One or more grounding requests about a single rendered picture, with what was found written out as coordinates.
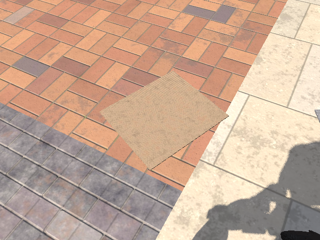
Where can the robot right hand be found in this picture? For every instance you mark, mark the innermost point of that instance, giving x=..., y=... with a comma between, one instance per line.
x=299, y=235

